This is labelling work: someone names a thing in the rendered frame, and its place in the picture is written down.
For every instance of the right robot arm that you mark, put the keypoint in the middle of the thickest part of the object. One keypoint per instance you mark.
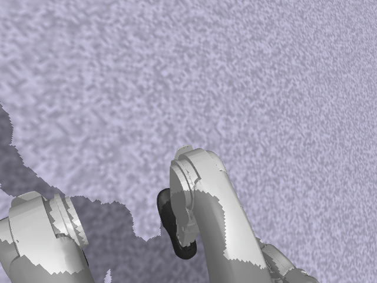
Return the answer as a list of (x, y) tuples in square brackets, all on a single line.
[(299, 276)]

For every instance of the right robot foot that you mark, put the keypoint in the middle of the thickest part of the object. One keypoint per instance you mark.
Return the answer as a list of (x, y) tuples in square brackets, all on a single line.
[(169, 222)]

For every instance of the right robot hand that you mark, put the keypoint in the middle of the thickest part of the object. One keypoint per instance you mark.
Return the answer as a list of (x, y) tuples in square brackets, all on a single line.
[(277, 263)]

